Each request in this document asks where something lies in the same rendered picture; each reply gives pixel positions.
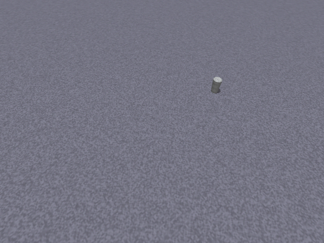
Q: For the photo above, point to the cup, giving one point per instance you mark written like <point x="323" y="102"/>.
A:
<point x="216" y="84"/>

